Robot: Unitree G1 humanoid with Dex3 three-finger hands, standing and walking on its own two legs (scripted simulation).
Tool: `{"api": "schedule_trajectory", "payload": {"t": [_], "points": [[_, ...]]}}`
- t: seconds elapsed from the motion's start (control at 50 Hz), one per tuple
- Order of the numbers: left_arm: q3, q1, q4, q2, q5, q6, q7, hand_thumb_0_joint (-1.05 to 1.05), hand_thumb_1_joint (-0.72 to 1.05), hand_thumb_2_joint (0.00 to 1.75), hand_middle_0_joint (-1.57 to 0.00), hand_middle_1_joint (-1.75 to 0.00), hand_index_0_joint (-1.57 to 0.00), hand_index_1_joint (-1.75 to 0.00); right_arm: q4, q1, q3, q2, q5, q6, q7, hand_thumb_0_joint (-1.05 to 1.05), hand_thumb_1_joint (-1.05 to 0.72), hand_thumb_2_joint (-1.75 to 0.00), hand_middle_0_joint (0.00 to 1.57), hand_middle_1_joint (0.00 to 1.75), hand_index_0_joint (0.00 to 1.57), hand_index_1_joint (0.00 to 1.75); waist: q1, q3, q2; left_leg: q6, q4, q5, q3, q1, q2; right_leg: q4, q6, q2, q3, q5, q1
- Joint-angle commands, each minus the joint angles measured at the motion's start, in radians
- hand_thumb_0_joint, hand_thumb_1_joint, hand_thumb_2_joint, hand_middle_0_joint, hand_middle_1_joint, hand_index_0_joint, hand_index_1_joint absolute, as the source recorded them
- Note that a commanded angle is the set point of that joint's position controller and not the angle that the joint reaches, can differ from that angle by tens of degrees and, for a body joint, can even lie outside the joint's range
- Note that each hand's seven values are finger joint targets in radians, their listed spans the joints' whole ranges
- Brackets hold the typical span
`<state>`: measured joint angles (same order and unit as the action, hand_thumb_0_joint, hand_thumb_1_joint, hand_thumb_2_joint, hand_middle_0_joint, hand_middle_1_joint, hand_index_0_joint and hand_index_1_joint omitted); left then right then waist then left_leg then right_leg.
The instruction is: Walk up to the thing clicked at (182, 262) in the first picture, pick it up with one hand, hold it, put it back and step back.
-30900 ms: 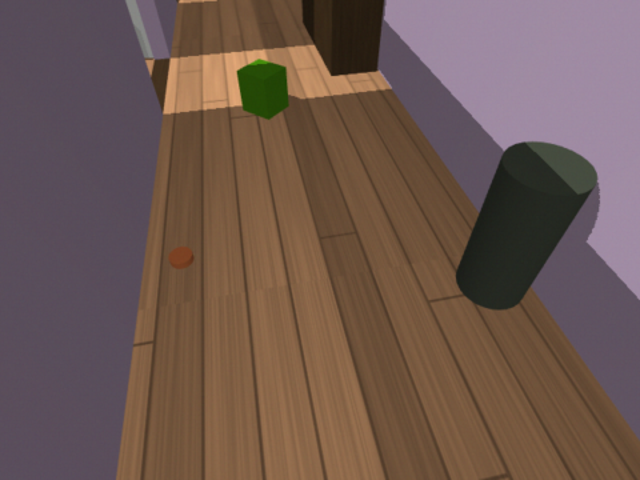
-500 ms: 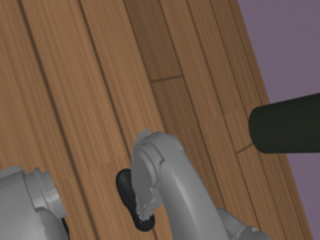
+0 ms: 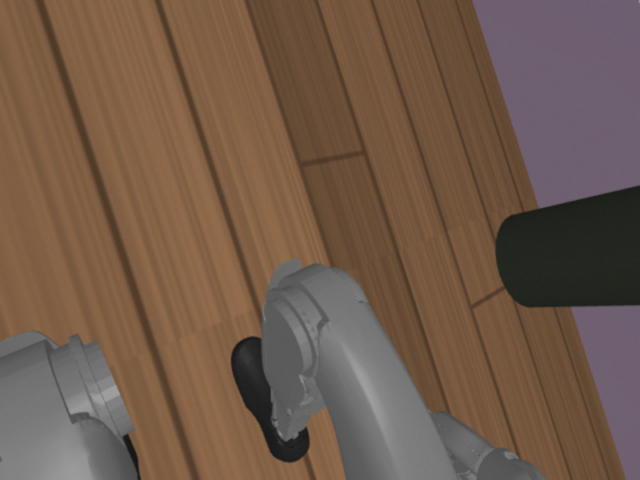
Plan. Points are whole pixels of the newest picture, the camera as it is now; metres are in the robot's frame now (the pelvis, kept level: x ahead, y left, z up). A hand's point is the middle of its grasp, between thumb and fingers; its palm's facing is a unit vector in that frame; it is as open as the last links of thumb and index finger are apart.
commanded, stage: close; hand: left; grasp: from above
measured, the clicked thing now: out of the picture +0.42 +0.37 -0.29
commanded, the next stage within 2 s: settle in 0.48 s
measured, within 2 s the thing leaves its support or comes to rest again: leaves its support in 0.92 s
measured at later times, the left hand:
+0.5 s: hand out of the picture +0.40 +0.36 -0.26, palm faces -0.41 -0.20 -0.89, open 11.1 cm
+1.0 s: hand out of the picture +0.40 +0.36 -0.25, palm faces -0.42 -0.21 -0.89, open 11.0 cm
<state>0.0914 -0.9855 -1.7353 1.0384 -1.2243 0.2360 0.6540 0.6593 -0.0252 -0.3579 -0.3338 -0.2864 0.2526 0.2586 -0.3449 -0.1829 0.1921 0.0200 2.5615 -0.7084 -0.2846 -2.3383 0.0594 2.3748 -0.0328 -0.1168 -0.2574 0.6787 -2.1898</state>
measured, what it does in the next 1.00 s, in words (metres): stands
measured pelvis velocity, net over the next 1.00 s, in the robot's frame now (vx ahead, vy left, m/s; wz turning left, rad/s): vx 0.00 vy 0.00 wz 0.02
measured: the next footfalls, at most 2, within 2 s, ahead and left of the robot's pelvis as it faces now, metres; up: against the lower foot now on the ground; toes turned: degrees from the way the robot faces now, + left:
none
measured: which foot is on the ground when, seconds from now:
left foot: down 0.00-1.00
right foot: down 0.00-1.00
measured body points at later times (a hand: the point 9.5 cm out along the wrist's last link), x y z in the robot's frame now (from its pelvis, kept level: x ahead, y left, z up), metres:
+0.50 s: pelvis +0.00 +0.00 +0.00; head +0.26 +0.16 +0.33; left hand +0.42 +0.36 -0.21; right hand +0.10 -0.23 -0.05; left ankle +0.07 +0.13 -0.27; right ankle +0.11 -0.10 -0.27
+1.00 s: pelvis +0.00 +0.00 +0.00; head +0.25 +0.16 +0.34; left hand +0.42 +0.37 -0.20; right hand +0.10 -0.24 -0.06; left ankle +0.07 +0.13 -0.27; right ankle +0.11 -0.10 -0.27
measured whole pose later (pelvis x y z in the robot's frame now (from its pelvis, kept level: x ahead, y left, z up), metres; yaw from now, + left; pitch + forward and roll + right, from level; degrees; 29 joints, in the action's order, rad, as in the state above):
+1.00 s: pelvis +0.00 +0.00 +0.00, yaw +1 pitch +27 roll -15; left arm 0.13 -0.91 -1.59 0.96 -1.24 0.22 0.56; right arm 0.67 -0.07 -0.31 -0.32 -0.26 0.21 0.25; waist -0.31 -0.12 0.16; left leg 0.01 2.55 -0.70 -0.27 -2.35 0.05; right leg 2.38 -0.02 -0.10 -0.25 0.69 -2.21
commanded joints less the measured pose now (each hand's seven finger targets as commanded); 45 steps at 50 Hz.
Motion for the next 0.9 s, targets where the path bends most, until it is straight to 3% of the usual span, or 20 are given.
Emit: {"api": "schedule_trajectory", "payload": {"t": [0.0,0.06,0.1,0.12,0.14,0.16,0.28,0.36,0.4,0.44,0.46,0.48,0.54,0.62,0.68,0.72,0.78,0.82,0.86,0.88], "points": [[-0.012,-0.149,0.031,0.169,0.011,0.002,0.016,0.0,0.06,0.65,-0.44,-0.87,-0.49,-0.82,-0.001,-0.163,0.096,-0.328,0.01,-0.003,-0.015,0.0,-0.89,-0.9,0.2,0.3,0.2,0.3,-0.046,0.565,-0.54,-0.019,-0.274,0.2,0.066,0.466,0.031,-0.201,0.047,-0.037,-0.048,-0.27,0.326],[-0.016,-0.143,0.03,0.165,0.014,0.001,0.013,0.0,0.11,0.66,-0.49,-0.86,-0.53,-0.82,-0.007,-0.142,0.095,-0.329,0.013,-0.005,-0.018,0.0,-0.89,-0.9,0.2,0.3,0.2,0.3,-0.037,0.543,-0.518,-0.018,-0.279,0.155,0.061,0.445,0.031,-0.204,0.048,-0.036,-0.051,-0.231,0.299],[-0.015,-0.192,0.08,0.182,0.012,0.006,0.01,0.0,0.13,0.65,-0.5,-0.86,-0.54,-0.81,-0.005,-0.154,0.096,-0.333,0.013,-0.004,-0.017,0.0,-0.89,-0.9,0.2,0.3,0.2,0.3,-0.034,0.582,-0.569,-0.024,-0.287,0.17,0.055,0.478,0.03,-0.191,0.051,-0.032,-0.055,-0.236,0.294],[-0.025,-0.164,0.042,0.165,0.011,-0.001,0.004,0.0,0.15,0.65,-0.51,-0.85,-0.56,-0.81,-0.012,-0.156,0.094,-0.332,0.008,-0.004,-0.017,0.0,-0.89,-0.9,0.2,0.3,0.2,0.3,-0.047,0.555,-0.538,-0.021,-0.284,0.163,0.058,0.462,0.029,-0.196,0.049,-0.033,-0.055,-0.238,0.301],[-0.015,-0.153,0.065,0.173,0.012,0.0,0.005,0.0,0.15,0.66,-0.52,-0.84,-0.56,-0.8,-0.009,-0.157,0.097,-0.334,0.013,-0.007,-0.019,0.0,-0.89,-0.9,0.2,0.3,0.2,0.3,-0.031,0.586,-0.531,-0.018,-0.279,0.172,0.063,0.466,0.03,-0.207,0.047,-0.038,-0.05,-0.245,0.32],[-0.015,-0.185,0.092,0.171,0.016,0.005,0.008,0.0,0.19,0.67,-0.55,-0.84,-0.59,-0.8,-0.008,-0.162,0.095,-0.331,0.014,-0.009,-0.02,0.0,-0.89,-0.9,0.2,0.3,0.2,0.3,-0.037,0.607,-0.543,-0.018,-0.272,0.189,0.062,0.47,0.03,-0.202,0.046,-0.037,-0.053,-0.259,0.324],[-0.036,-0.145,0.058,0.144,0.017,-0.001,-0.007,0.0,0.27,0.69,-0.63,-0.82,-0.66,-0.79,-0.013,-0.161,0.094,-0.329,0.016,-0.006,-0.019,0.0,-0.89,-0.9,0.2,0.3,0.2,0.3,-0.04,0.545,-0.52,-0.02,-0.286,0.159,0.061,0.448,0.027,-0.202,0.05,-0.035,-0.051,-0.231,0.304],[-0.019,-0.149,0.067,0.162,0.022,-0.005,-0.002,0.0,0.35,0.67,-0.68,-0.81,-0.72,-0.77,-0.017,-0.152,0.098,-0.33,0.016,-0.009,-0.024,0.0,-0.89,-0.9,0.2,0.3,0.2,0.3,-0.024,0.57,-0.521,-0.021,-0.294,0.145,0.058,0.455,0.029,-0.203,0.052,-0.035,-0.05,-0.218,0.301],[-0.027,-0.193,0.115,0.156,0.019,-0.003,-0.01,0.0,0.4,0.67,-0.72,-0.79,-0.76,-0.76,-0.015,-0.17,0.096,-0.327,0.016,-0.007,-0.017,0.0,-0.89,-0.9,0.2,0.3,0.2,0.3,-0.032,0.595,-0.557,-0.023,-0.287,0.183,0.057,0.482,0.027,-0.192,0.05,-0.033,-0.053,-0.245,0.3],[-0.017,-0.171,0.101,0.157,0.021,-0.009,-0.008,0.0,0.4,0.67,-0.74,-0.77,-0.77,-0.74,-0.013,-0.164,0.1,-0.33,0.019,-0.008,-0.019,0.0,-0.89,-0.9,0.2,0.3,0.2,0.3,-0.023,0.611,-0.552,-0.025,-0.29,0.2,0.052,0.493,0.029,-0.187,0.051,-0.032,-0.056,-0.258,0.3],[-0.013,-0.123,0.056,0.153,0.021,-0.012,-0.006,0.0,0.41,0.69,-0.75,-0.78,-0.77,-0.75,-0.012,-0.157,0.099,-0.329,0.019,-0.012,-0.024,0.0,-0.89,-0.9,0.2,0.3,0.2,0.3,-0.021,0.591,-0.534,-0.023,-0.29,0.191,0.059,0.477,0.03,-0.196,0.05,-0.037,-0.052,-0.256,0.314],[-0.023,-0.124,0.045,0.144,0.019,-0.011,-0.007,0.0,0.44,0.69,-0.77,-0.78,-0.79,-0.75,-0.015,-0.163,0.094,-0.327,0.017,-0.014,-0.022,0.0,-0.89,-0.9,0.2,0.3,0.2,0.3,-0.034,0.563,-0.524,-0.02,-0.286,0.182,0.066,0.453,0.027,-0.203,0.048,-0.038,-0.049,-0.253,0.315],[-0.034,-0.155,0.066,0.153,0.017,-0.012,-0.016,0.0,0.49,0.7,-0.8,-0.79,-0.83,-0.76,-0.017,-0.161,0.092,-0.324,0.019,-0.012,-0.02,0.0,-0.89,-0.9,0.2,0.3,0.2,0.3,-0.033,0.541,-0.531,-0.018,-0.28,0.162,0.068,0.441,0.025,-0.201,0.049,-0.033,-0.049,-0.23,0.285],[-0.025,-0.126,0.047,0.154,0.025,-0.015,-0.02,0.0,0.52,0.82,-0.88,-0.86,-0.91,-0.83,-0.018,-0.163,0.095,-0.328,0.019,-0.016,-0.026,0.0,-0.91,-0.9,0.2,0.3,0.2,0.3,-0.027,0.562,-0.508,-0.015,-0.284,0.162,0.07,0.436,0.024,-0.21,0.048,-0.034,-0.042,-0.233,0.311],[-0.007,-0.153,0.1,0.17,0.024,-0.016,-0.027,0.0,0.62,0.85,-0.94,-0.87,-0.98,-0.84,-0.013,-0.173,0.098,-0.324,0.015,-0.022,-0.024,0.0,-0.91,-0.9,0.2,0.3,0.2,0.3,-0.009,0.637,-0.56,-0.021,-0.285,0.214,0.065,0.492,0.026,-0.195,0.051,-0.034,-0.049,-0.267,0.324],[-0.013,-0.137,0.088,0.157,0.029,-0.022,-0.039,0.0,0.6,0.86,-0.94,-0.87,-0.97,-0.84,-0.015,-0.169,0.105,-0.322,0.02,-0.025,-0.026,0.0,-0.91,-0.9,0.2,0.3,0.2,0.3,-0.013,0.617,-0.562,-0.022,-0.293,0.207,0.07,0.487,0.026,-0.196,0.052,-0.035,-0.045,-0.264,0.322],[0.0,-0.147,0.125,0.168,0.025,-0.021,-0.047,0.0,0.61,0.88,-0.95,-0.87,-0.98,-0.85,-0.014,-0.171,0.113,-0.319,0.024,-0.033,-0.028,0.0,-0.91,-0.9,0.2,0.3,0.2,0.3,0.002,0.635,-0.57,-0.022,-0.29,0.198,0.074,0.481,0.023,-0.193,0.054,-0.033,-0.043,-0.257,0.311],[0.034,-0.205,0.232,0.205,0.023,-0.009,-0.041,0.0,0.64,0.87,-0.97,-0.87,-0.99,-0.85,-0.008,-0.178,0.121,-0.319,0.025,-0.039,-0.03,0.0,-0.91,-0.9,0.2,0.3,0.2,0.3,0.025,0.725,-0.641,-0.03,-0.294,0.246,0.073,0.543,0.023,-0.175,0.058,-0.029,-0.045,-0.285,0.321],[0.028,-0.174,0.193,0.185,0.012,-0.017,-0.047,0.0,0.64,0.87,-0.97,-0.87,-0.99,-0.84,-0.003,-0.174,0.131,-0.308,0.026,-0.039,-0.027,0.0,-0.91,-0.9,0.2,0.3,0.2,0.3,0.017,0.676,-0.612,-0.022,-0.275,0.219,0.089,0.495,0.022,-0.183,0.057,-0.032,-0.032,-0.271,0.306],[0.046,-0.193,0.25,0.198,0.007,-0.013,-0.043,0.0,0.64,0.87,-0.97,-0.85,-0.99,-0.83,0.003,-0.195,0.138,-0.313,0.029,-0.04,-0.026,0.0,-0.9,-0.9,0.2,0.3,0.2,0.3,0.018,0.702,-0.628,-0.024,-0.277,0.253,0.089,0.519,0.021,-0.18,0.056,-0.031,-0.035,-0.297,0.317]]}}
